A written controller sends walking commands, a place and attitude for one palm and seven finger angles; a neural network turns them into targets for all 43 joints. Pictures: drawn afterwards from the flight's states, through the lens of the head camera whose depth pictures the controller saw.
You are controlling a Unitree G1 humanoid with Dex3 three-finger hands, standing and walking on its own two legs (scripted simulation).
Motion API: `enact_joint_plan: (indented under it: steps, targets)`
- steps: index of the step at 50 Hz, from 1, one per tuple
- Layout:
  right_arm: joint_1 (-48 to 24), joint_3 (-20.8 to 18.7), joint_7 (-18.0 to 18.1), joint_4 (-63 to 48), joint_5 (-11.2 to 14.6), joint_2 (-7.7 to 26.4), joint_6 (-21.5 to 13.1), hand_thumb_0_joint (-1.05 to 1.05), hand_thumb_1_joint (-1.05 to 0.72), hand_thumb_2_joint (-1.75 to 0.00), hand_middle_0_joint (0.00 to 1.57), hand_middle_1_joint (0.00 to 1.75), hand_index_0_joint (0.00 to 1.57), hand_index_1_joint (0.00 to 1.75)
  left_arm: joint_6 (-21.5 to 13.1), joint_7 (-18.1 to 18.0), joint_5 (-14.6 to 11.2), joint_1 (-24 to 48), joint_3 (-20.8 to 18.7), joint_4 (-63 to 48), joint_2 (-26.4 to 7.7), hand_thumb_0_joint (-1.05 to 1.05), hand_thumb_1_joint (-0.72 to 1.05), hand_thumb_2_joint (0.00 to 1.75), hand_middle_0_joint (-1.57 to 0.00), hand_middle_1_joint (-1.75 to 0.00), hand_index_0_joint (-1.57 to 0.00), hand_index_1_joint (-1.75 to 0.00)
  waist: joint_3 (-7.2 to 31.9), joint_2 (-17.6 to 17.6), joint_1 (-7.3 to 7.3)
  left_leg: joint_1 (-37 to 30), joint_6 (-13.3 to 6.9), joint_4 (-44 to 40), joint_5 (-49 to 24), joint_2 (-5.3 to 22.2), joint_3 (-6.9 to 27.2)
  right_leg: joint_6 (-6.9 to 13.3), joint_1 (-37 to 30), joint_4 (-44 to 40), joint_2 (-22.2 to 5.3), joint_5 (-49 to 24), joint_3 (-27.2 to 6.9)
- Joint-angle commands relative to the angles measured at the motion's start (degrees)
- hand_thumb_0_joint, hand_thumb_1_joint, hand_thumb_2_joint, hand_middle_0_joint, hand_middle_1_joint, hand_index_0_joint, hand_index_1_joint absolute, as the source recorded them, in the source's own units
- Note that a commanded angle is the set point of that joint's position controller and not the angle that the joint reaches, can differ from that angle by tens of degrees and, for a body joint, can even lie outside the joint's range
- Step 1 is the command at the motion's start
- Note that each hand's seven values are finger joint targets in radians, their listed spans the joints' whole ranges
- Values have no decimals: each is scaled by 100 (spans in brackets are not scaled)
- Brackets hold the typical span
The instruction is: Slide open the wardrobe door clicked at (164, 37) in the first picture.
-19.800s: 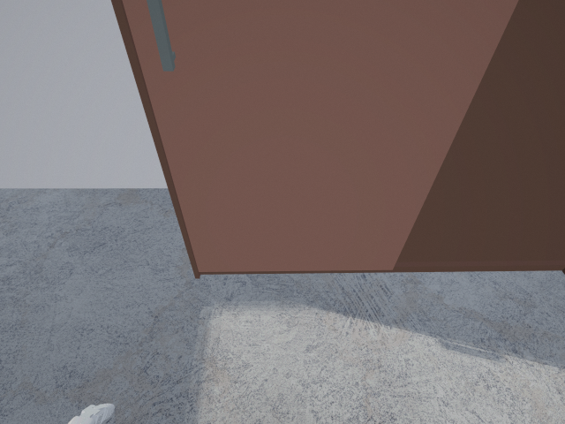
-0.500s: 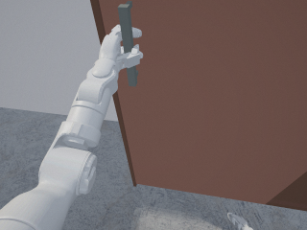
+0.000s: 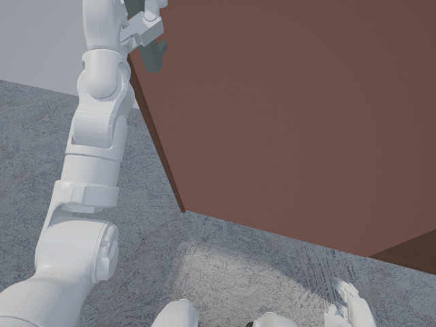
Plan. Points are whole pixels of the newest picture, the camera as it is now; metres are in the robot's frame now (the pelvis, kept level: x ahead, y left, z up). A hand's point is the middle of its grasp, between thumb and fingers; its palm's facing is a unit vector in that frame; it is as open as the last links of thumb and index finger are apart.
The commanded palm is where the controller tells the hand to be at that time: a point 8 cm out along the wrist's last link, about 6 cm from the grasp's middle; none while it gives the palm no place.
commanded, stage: step sideways, sliding the door along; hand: left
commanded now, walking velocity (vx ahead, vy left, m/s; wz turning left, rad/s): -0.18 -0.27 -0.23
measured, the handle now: out of the picture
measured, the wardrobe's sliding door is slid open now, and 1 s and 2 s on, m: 0.00 0.16 0.31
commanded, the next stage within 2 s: none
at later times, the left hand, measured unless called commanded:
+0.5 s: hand (190, 20) +0.46 +0.09 +0.25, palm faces +0.38 -0.92 -0.08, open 6.8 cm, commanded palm +0.42 +0.05 +0.24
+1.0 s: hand (273, 36) +0.45 -0.02 +0.25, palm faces +0.20 -0.98 -0.01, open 7.0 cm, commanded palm +0.41 -0.03 +0.24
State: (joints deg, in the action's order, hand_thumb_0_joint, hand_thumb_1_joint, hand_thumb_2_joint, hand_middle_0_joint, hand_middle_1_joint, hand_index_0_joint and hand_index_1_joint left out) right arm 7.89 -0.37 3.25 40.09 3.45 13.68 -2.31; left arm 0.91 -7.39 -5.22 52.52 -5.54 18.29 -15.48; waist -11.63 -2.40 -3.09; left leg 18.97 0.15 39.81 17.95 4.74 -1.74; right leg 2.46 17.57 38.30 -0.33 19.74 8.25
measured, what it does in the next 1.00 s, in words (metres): walks ahead: right foot, then left foot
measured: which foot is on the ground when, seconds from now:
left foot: down 0.00-0.32, up 0.34-0.48, down 0.50-0.92, up 0.94-1.00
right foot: down 0.00-0.02, up 0.04-0.28, down 0.30-0.50, up 0.52-0.86, down 0.88-1.00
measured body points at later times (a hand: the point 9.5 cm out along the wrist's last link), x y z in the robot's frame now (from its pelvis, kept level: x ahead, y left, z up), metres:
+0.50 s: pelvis +0.07 -0.11 +0.00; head +0.20 -0.12 +0.43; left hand +0.44 +0.14 +0.26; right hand +0.32 -0.32 -0.11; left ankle +0.04 -0.02 -0.72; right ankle +0.11 -0.25 -0.71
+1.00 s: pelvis +0.16 -0.15 +0.00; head +0.24 -0.15 +0.44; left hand +0.43 +0.04 +0.25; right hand +0.37 -0.32 -0.10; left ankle +0.07 -0.03 -0.66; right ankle +0.19 -0.23 -0.72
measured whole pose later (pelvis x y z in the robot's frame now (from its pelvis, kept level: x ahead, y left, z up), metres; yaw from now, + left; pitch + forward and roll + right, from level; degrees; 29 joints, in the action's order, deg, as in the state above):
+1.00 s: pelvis +0.16 -0.15 +0.00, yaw +0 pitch -2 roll +0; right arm 8.8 3.9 -4.2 29.9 0.9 11.3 -8.1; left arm -4.1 -8.4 -0.5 7.9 -0.3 -34.3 -4.7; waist -12.5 -1.3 -7.0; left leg 17.7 1.6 62.7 30.8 6.1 -6.2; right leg 4.0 18.2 37.3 -0.1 17.3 7.8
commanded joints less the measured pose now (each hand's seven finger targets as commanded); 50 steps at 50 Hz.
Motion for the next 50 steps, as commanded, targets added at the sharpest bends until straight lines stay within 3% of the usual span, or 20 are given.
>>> enact_joint_plan:
  steps: [1,2,5,13,15,16,18,21,23,24,25,26,28,32,43,45,46,47,48,50]
  targets:
    - [-202,-324,-229,-977,-82,530,-311,0,-90,-90,20,30,20,30,-1155,538,-58,3316,1613,-2727,979,0,90,90,-45,-140,-45,-140,3909,-1424,617,-4450,-1208,-802,-7671,2578,2343,-249,1934,3119,-100,1446,-1163]
    - [-403,-469,-416,-991,-58,731,-314,0,-90,-90,20,30,20,30,-1197,582,0,3528,1299,-2556,773,0,90,90,-45,-140,-45,-140,3755,-821,532,-4312,-1225,-723,-6797,2705,1812,-94,2075,3240,-275,1339,-1543]
    - [-416,-496,-419,-1105,-36,667,-288,0,-90,-90,20,30,20,30,-1128,596,45,3406,1258,-2985,628,0,90,90,-45,-140,-45,-140,3268,-757,638,-4061,-999,-663,-5716,2261,1057,-235,2257,2465,-339,831,-1188]
    - [-644,-322,-331,-1528,51,492,-728,0,-90,-90,20,30,20,30,-874,669,76,2272,1180,-3478,367,0,90,90,-45,-140,-45,-140,2936,-1756,480,-2649,-201,140,-4948,1234,-638,-409,-320,-220,129,-1196,-31]
    - [-698,-283,-279,-1451,122,391,-794,0,-90,-90,20,30,20,30,-844,597,192,1949,994,-3595,30,0,90,90,-45,-140,-45,-140,3031,-442,404,-1403,-125,1197,-2784,511,-754,-304,-1628,-978,-539,-4545,-558]
    - [-883,-241,-197,-1490,87,215,-795,0,-90,-90,20,30,20,30,-819,542,250,1668,806,-3666,-310,0,90,90,-45,-140,-45,-140,3057,841,338,-30,88,2092,607,-191,-606,107,-2317,-783,-1560,-7151,-1861]
    - [-732,-255,-72,-1342,47,209,-822,0,-90,-90,20,30,20,30,-741,530,155,1346,661,-4370,-436,0,90,90,-45,-140,-45,-140,2986,1704,178,465,214,2773,2191,-313,172,365,-2112,-635,-2044,-8002,-2462]
    - [-834,-138,-87,-1241,62,186,-943,0,-90,-90,20,30,20,30,-898,431,66,1082,1143,-5208,224,0,90,90,-45,-140,-45,-140,3365,1640,405,558,77,845,1726,-182,269,525,-2795,10,-1902,-7894,-1978]
    - [-808,-181,-113,-1227,2,260,-856,0,-90,-90,20,30,20,30,-1044,392,97,929,1312,-5323,438,0,90,90,-45,-140,-45,-140,3579,1396,554,-903,132,-1047,-547,-47,-220,167,-2010,582,-1355,-6730,-1356]
    - [-846,-282,-138,-1366,-19,369,-806,0,-90,-90,20,30,20,30,-1137,401,58,977,1466,-5582,555,0,90,90,-45,-140,-45,-140,3646,849,581,-2362,-104,-1385,-3377,669,95,-203,-645,1026,-953,-4658,-1017]
    - [-961,-409,-211,-1593,-21,542,-798,0,-90,-90,20,30,20,30,-1214,434,22,791,1717,-5776,752,0,90,90,-45,-140,-45,-140,3700,-723,407,-3777,-585,-1100,-6515,1916,1051,-446,1129,1827,-463,-426,-733]
    - [-681,-443,-414,-1636,42,491,-783,0,-90,-90,20,30,20,30,-1274,504,137,692,1954,-5578,1083,0,90,90,-45,-140,-45,-140,4148,-852,291,-4126,-947,-620,-7747,2194,1011,-300,1426,2601,-404,1394,-998]
    - [-650,-407,-514,-1682,-12,441,-899,0,-90,-90,20,30,20,30,-1376,584,277,1353,2165,-6034,1217,0,90,90,-45,-140,-45,-140,3760,-827,500,-3920,-758,-618,-6769,1881,198,-299,1815,2954,-282,1268,-947]
    - [-406,-302,-582,-1780,-55,420,-985,0,-90,-90,20,30,20,30,-1144,594,318,226,2534,-5963,1544,0,90,90,-45,-140,-45,-140,3177,-1254,467,-4090,-262,-676,-6557,1266,-521,-350,2084,2357,-153,554,-376]
    - [-467,91,-670,-2018,-232,133,-918,0,-90,-90,20,30,20,30,-1268,622,380,-1503,2224,-6902,1037,0,90,90,-45,-140,-45,-140,2708,-897,415,-3307,-281,682,-7282,1465,-833,-437,594,-324,160,-1445,159]
    - [-627,131,-651,-2052,-199,130,-933,0,-90,-90,20,30,20,30,-1329,621,428,-1840,1999,-7068,843,0,90,90,-45,-140,-45,-140,2630,-750,292,-2092,-244,1380,-6030,1385,-719,-336,-519,-620,-176,-2721,-229]
    - [-702,170,-621,-2126,-175,46,-927,0,-90,-90,20,30,20,30,-1381,582,443,-2112,1889,-7038,741,0,90,90,-45,-140,-45,-140,2643,-179,198,-1335,-112,2223,-3920,1004,-706,-96,-1074,-649,-784,-4567,-833]
    - [-726,101,-574,-2147,-132,62,-915,0,-90,-90,20,30,20,30,-1404,517,437,-2551,1816,-6948,700,0,90,90,-45,-140,-45,-140,2705,1184,-4,-114,177,3075,103,-37,-578,632,-1883,-664,-1537,-8435,-2340]
    - [-705,27,-548,-2133,-154,51,-898,0,-90,-90,20,30,20,30,-1358,424,379,-2891,1843,-7015,701,0,90,90,-45,-140,-45,-140,2527,1765,-60,580,188,3203,2528,-398,196,889,-1993,-730,-2051,-9625,-3037]
    - [-445,57,-563,-1934,-201,23,-823,0,-90,-90,20,30,20,30,-1498,388,354,-2913,1962,-7515,753,0,90,90,-45,-140,-45,-140,2413,1304,152,788,161,2332,2274,-37,747,807,-2044,-734,-2152,-8339,-2883]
